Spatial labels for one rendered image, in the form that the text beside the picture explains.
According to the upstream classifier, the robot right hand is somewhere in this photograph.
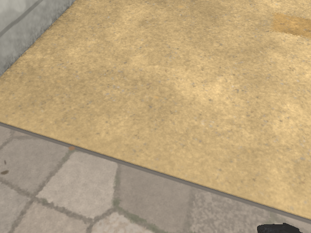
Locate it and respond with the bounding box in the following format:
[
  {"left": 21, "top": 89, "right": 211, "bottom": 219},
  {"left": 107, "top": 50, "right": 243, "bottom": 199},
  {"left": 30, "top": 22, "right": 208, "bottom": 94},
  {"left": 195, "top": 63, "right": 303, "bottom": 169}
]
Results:
[{"left": 257, "top": 222, "right": 302, "bottom": 233}]

